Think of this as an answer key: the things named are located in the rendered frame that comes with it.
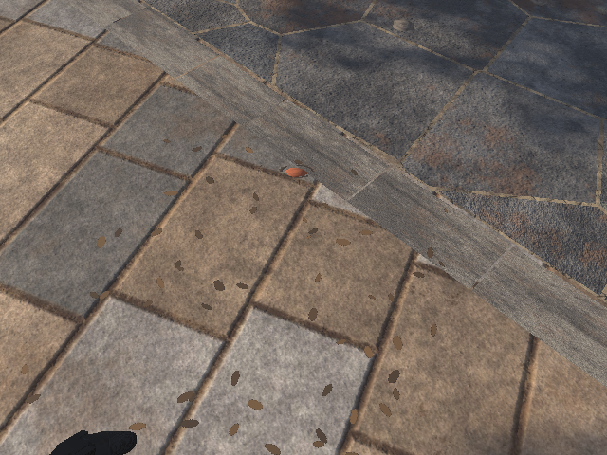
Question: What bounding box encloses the left robot hand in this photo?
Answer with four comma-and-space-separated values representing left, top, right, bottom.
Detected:
49, 430, 137, 455

